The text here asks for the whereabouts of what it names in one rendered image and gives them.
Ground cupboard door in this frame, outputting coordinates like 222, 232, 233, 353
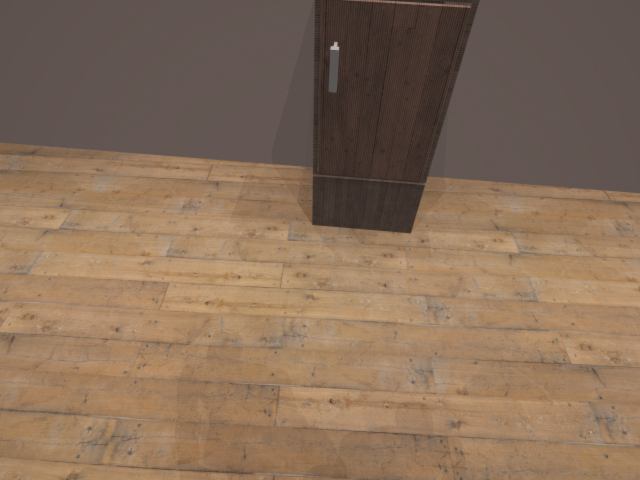
318, 0, 471, 181

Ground handle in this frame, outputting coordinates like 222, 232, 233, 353
329, 42, 339, 93

